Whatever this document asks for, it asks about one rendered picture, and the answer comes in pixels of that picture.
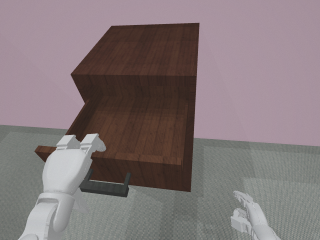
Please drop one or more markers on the left robot hand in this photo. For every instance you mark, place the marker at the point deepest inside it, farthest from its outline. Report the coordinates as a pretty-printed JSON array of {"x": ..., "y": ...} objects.
[{"x": 68, "y": 165}]

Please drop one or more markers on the drawer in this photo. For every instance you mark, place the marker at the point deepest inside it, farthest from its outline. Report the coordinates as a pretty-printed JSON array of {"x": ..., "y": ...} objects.
[{"x": 144, "y": 129}]

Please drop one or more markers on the handle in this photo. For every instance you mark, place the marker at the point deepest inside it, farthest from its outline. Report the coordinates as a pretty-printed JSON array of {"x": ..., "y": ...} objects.
[{"x": 105, "y": 188}]

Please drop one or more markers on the left robot forearm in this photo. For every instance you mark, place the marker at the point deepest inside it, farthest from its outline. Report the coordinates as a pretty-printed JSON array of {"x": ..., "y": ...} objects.
[{"x": 50, "y": 217}]

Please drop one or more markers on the right robot hand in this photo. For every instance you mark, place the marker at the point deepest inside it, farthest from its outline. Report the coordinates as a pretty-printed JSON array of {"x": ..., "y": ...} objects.
[{"x": 242, "y": 220}]

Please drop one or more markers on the cabinet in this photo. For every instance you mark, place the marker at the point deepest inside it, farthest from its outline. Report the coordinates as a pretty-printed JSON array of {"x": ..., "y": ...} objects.
[{"x": 163, "y": 55}]

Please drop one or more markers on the right robot forearm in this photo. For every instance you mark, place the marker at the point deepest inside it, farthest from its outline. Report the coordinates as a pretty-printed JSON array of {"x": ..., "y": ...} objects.
[{"x": 263, "y": 232}]

